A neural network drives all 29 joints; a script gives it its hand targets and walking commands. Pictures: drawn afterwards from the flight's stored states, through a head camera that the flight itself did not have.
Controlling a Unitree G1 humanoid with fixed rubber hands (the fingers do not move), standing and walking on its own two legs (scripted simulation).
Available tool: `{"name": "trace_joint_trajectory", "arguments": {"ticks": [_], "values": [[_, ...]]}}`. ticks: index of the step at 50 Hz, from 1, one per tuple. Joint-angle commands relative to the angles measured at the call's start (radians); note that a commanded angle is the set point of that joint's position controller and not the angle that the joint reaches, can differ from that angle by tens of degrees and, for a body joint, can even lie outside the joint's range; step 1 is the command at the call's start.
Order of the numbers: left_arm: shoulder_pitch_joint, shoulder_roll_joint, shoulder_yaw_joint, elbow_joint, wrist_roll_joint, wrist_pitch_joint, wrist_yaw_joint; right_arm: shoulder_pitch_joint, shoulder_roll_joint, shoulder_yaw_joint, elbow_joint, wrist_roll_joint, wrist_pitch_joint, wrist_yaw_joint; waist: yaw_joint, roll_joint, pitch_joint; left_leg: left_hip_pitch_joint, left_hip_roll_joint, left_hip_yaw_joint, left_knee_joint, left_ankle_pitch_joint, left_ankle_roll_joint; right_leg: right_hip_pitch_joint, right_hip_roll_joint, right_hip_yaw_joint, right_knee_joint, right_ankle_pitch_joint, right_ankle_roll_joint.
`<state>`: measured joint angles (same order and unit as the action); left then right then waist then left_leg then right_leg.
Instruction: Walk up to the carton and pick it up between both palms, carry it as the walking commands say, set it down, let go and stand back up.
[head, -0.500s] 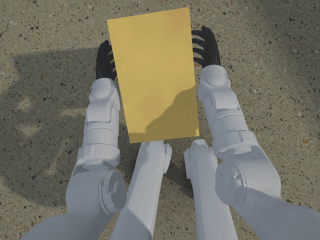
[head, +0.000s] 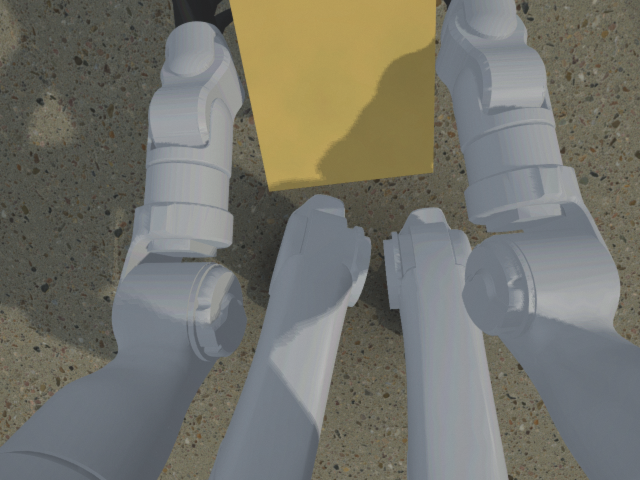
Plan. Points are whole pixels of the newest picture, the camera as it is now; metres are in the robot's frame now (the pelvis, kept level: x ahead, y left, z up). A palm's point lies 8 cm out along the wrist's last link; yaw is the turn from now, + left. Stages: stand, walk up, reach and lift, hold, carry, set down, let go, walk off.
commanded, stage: set down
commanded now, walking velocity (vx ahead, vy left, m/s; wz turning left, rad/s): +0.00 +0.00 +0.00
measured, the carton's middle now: (332, 27) +0.53 +0.07 -0.21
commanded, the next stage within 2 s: none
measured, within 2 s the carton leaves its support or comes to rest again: rests again in 1.06 s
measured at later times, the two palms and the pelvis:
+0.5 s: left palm (228, 30) +0.51 +0.18 -0.20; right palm out of the picture +0.57 -0.05 -0.18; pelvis +0.00 -0.01 -0.04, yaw +0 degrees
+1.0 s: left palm (232, 27) +0.51 +0.18 -0.21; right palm out of the picture +0.57 -0.05 -0.20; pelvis +0.02 -0.01 -0.05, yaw -1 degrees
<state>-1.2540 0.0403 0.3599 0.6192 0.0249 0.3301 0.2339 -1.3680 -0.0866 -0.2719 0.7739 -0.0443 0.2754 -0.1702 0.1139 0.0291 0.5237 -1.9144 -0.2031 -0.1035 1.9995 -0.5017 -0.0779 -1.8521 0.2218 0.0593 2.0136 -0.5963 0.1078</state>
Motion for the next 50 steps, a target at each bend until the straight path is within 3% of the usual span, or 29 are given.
{"name": "trace_joint_trajectory", "arguments": {"ticks": [1, 2, 7, 11, 12, 13, 14, 16, 21, 24, 26, 32, 39, 42, 50], "values": [[-0.749, -0.947, -0.473, 0.043, -0.029, -0.083, -0.288, -0.554, 1.054, 0.363, 0.119, -0.011, -0.027, 0.198, -0.015, -0.079, -1.643, 0.604, 0.037, 0.148, -0.219, 0.207, 0.035, 0.329, 0.004, -0.106, -0.209, 0.141, -0.087], [-0.743, -0.941, -0.447, 0.073, -0.013, -0.091, -0.299, -0.519, 1.049, 0.326, 0.174, -0.033, -0.031, 0.205, -0.017, -0.081, -1.596, 0.576, 0.038, 0.148, -0.214, 0.203, 0.037, 0.293, 0.007, -0.111, -0.203, 0.135, -0.09], [-0.77, -0.893, -0.436, -0.037, -0.005, -0.149, -0.3, -0.519, 1.081, 0.33, 0.12, -0.015, -0.071, 0.22, 0.049, -0.054, -1.768, 0.651, 0.034, 0.153, -0.157, 0.416, 0.036, 0.247, 0.022, -0.108, -0.133, 0.287, -0.086], [-0.86, -0.809, -0.534, -0.171, -0.059, -0.162, -0.275, -0.63, 1.082, 0.466, -0.021, 0.079, -0.075, 0.206, 0.103, -0.033, -2.023, 0.774, 0.043, 0.161, -0.125, 0.5, 0.028, 0.337, 0.016, -0.104, -0.075, 0.339, -0.077], [-0.868, -0.795, -0.554, -0.173, -0.074, -0.155, -0.271, -0.639, 1.064, 0.489, -0.027, 0.088, -0.068, 0.199, 0.101, -0.032, -2.047, 0.783, 0.045, 0.169, -0.121, 0.499, 0.027, 0.368, 0.013, -0.102, -0.073, 0.336, -0.076], [-0.848, -0.778, -0.555, -0.091, -0.07, -0.141, -0.272, -0.617, 1.058, 0.499, 0.065, 0.079, -0.051, 0.195, 0.099, -0.036, -1.948, 0.721, 0.053, 0.174, -0.128, 0.411, 0.029, 0.353, 0.004, -0.103, -0.079, 0.268, -0.078], [-0.822, -0.789, -0.555, -0.068, -0.061, -0.135, -0.269, -0.616, 1.035, 0.507, 0.052, 0.077, -0.047, 0.192, 0.097, -0.024, -1.907, 0.712, 0.051, 0.18, -0.11, 0.431, 0.022, 0.333, 0.003, -0.104, -0.069, 0.28, -0.072], [-0.82, -0.78, -0.55, -0.073, -0.056, -0.123, -0.275, -0.574, 1.036, 0.499, 0.094, 0.056, -0.031, 0.19, 0.081, -0.034, -1.846, 0.673, 0.05, 0.185, -0.116, 0.374, 0.022, 0.312, 0.002, -0.11, -0.079, 0.231, -0.067], [-0.883, -0.826, -0.487, -0.031, -0.088, -0.124, -0.326, -0.554, 1.102, 0.401, 0.201, 0.019, -0.017, 0.207, 0.038, -0.121, -1.698, 0.519, 0.052, 0.184, -0.103, 0.236, 0.042, 0.278, 0.004, -0.11, -0.087, 0.153, -0.089], [-0.903, -0.806, -0.451, -0.022, -0.08, -0.129, -0.341, -0.581, 1.123, 0.386, 0.194, 0.016, -0.023, 0.207, 0.064, -0.148, -1.707, 0.488, 0.053, 0.191, -0.083, 0.249, 0.052, 0.291, 0.006, -0.105, -0.073, 0.177, -0.091], [-0.89, -0.787, -0.432, -0.005, -0.059, -0.125, -0.346, -0.588, 1.117, 0.383, 0.201, 0.02, -0.024, 0.208, 0.093, -0.133, -1.709, 0.491, 0.056, 0.196, -0.076, 0.266, 0.052, 0.276, 0.006, -0.101, -0.061, 0.184, -0.093], [-0.841, -0.781, -0.41, 0.034, -0.023, -0.12, -0.361, -0.57, 1.099, 0.367, 0.226, 0.018, -0.03, 0.216, 0.122, -0.104, -1.636, 0.453, 0.064, 0.198, -0.071, 0.273, 0.049, 0.205, 0.01, -0.098, -0.05, 0.187, -0.098], [-0.812, -0.79, -0.395, 0.049, -0.019, -0.117, -0.388, -0.536, 1.088, 0.341, 0.259, -0.002, -0.037, 0.217, 0.109, -0.099, -1.575, 0.409, 0.065, 0.192, -0.063, 0.28, 0.047, 0.176, 0.01, -0.094, -0.043, 0.193, -0.105], [-0.792, -0.777, -0.372, 0.068, -0.008, -0.118, -0.396, -0.512, 1.079, 0.334, 0.279, -0.023, -0.038, 0.215, 0.102, -0.126, -1.543, 0.378, 0.066, 0.191, -0.055, 0.27, 0.048, 0.173, 0.006, -0.092, -0.045, 0.187, -0.102], [-0.702, -0.777, -0.332, 0.111, 0.022, -0.14, -0.401, -0.475, 1.067, 0.321, 0.266, -0.025, -0.071, 0.218, 0.131, -0.126, -1.403, 0.301, 0.062, 0.186, -0.045, 0.322, 0.054, 0.081, 0.015, -0.076, -0.046, 0.245, -0.1]]}}
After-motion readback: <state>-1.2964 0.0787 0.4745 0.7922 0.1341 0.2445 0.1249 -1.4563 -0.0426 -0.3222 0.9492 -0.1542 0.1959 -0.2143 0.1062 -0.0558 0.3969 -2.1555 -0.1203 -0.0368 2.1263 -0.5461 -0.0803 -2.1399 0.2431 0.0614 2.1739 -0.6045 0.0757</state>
